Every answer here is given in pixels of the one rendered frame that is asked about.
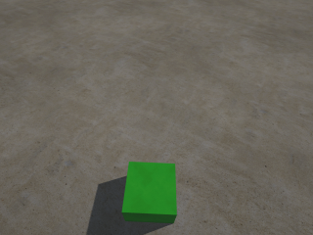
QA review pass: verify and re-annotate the carton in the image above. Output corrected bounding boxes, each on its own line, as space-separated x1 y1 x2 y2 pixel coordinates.
121 162 177 223

